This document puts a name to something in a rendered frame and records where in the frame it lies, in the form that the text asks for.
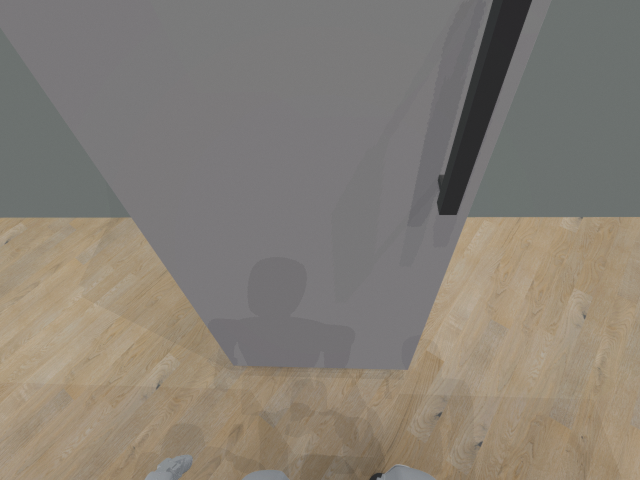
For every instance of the handle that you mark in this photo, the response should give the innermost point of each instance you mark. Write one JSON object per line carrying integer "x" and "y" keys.
{"x": 502, "y": 31}

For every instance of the fridge door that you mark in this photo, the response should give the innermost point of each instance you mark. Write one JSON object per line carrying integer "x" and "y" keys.
{"x": 281, "y": 157}

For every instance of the left robot hand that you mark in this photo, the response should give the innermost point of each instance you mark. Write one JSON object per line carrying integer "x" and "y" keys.
{"x": 171, "y": 469}

